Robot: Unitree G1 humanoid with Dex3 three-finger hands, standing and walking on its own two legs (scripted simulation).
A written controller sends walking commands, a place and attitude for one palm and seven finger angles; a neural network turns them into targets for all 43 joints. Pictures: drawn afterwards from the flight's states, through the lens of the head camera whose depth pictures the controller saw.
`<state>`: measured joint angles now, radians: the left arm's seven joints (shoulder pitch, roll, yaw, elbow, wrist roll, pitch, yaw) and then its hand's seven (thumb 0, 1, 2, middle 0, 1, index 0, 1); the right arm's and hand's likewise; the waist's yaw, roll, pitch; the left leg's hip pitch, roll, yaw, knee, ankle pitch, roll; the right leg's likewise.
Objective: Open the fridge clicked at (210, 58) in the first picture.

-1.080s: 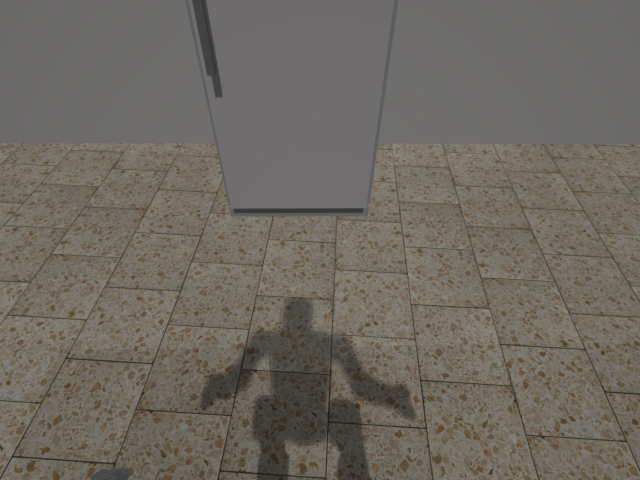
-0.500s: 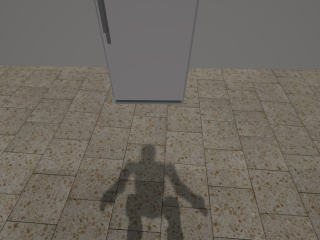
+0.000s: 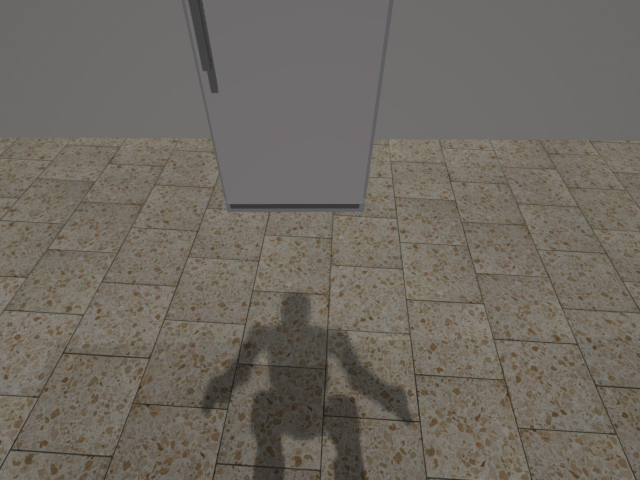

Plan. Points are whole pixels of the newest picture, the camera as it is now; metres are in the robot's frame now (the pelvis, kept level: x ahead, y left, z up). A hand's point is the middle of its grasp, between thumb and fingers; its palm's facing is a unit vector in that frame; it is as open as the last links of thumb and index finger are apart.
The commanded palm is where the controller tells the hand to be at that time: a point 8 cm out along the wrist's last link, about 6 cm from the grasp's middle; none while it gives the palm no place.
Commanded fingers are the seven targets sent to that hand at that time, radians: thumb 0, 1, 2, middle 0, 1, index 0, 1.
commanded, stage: look at it before walking up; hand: left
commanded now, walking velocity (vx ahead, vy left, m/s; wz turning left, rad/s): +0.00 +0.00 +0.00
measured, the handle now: out of the picture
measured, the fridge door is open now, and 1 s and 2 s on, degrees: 0 0 0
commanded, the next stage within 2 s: walk to a spot facing it in 0.36 s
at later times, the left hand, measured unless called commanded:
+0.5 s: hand out of the picture +0.08 +0.24 -0.16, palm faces -0.03 -0.94 -0.33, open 7.4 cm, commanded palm none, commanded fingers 0.00 0.90 0.90 -0.20 -0.30 -0.20 -0.30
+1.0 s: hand out of the picture +0.09 +0.25 -0.18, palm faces +0.21 -0.96 -0.16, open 7.4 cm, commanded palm none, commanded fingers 0.00 0.90 0.90 -0.20 -0.30 -0.20 -0.30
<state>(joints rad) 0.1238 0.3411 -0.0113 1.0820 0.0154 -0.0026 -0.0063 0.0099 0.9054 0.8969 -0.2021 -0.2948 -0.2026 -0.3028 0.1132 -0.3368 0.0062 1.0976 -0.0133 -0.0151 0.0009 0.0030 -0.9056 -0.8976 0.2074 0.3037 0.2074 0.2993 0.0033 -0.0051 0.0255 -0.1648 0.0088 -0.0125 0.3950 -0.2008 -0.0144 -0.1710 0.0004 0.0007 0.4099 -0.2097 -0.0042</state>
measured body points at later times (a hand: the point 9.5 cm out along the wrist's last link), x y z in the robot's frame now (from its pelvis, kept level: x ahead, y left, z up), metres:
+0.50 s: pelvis +0.00 +0.00 +0.00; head +0.01 +0.00 +0.45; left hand +0.08 +0.29 -0.13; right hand +0.08 -0.30 -0.13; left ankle +0.01 +0.13 -0.74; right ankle +0.01 -0.12 -0.74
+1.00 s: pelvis +0.10 +0.06 +0.00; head +0.12 +0.08 +0.45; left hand +0.08 +0.30 -0.16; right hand +0.10 -0.17 -0.15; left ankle +0.05 +0.13 -0.74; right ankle +0.15 -0.08 -0.67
